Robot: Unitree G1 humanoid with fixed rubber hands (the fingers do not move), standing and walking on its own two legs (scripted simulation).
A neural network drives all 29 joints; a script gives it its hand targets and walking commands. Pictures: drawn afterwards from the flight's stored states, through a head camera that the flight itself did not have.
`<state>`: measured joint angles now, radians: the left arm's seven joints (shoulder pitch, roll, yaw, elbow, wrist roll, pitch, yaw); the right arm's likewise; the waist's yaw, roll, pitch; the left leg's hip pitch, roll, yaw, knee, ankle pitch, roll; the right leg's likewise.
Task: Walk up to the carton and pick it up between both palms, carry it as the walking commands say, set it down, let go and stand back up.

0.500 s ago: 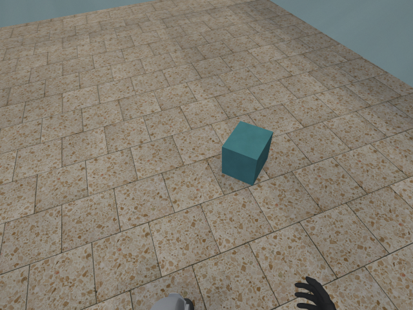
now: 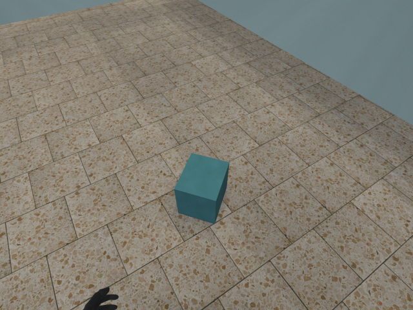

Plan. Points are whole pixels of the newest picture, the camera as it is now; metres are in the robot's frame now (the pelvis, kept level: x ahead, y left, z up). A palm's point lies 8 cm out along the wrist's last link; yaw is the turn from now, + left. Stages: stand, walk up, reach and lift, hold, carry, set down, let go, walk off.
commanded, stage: walk up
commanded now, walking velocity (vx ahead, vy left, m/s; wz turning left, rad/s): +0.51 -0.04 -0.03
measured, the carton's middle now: (203, 188) +0.81 -0.04 -0.64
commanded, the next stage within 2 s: none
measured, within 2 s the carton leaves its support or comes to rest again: neither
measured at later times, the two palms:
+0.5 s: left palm out of the picture +0.09 +0.23 -0.11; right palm (271, 209) +0.38 -0.20 -0.11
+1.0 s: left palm (109, 213) +0.41 +0.22 -0.12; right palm (295, 265) +0.25 -0.23 -0.15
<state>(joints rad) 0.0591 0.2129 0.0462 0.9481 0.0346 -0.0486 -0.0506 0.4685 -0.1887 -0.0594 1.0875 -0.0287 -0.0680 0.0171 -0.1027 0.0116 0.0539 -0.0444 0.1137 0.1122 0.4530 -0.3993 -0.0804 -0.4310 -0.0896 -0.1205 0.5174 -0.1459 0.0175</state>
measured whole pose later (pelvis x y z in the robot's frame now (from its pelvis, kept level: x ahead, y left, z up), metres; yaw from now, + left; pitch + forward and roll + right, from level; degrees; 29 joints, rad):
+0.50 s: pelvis +0.22 +0.02 +0.01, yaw -1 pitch -1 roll +1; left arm 0.53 0.13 0.06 1.11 0.02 -0.08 0.00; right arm 0.04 -0.20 -0.06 0.93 -0.02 -0.01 0.06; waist 0.10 0.04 0.06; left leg -0.49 0.09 0.10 0.59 -0.10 -0.03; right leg 0.04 -0.10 -0.11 0.32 -0.32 0.06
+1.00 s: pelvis +0.31 +0.00 +0.00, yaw -1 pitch +0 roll +0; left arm 0.17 0.16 0.04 1.01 0.03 -0.03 0.00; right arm 0.38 -0.19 -0.06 1.09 -0.02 0.00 0.00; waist -0.06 0.04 0.00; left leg -0.37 0.11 0.08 0.66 -0.34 -0.03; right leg -0.31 -0.04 -0.10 0.54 -0.24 -0.01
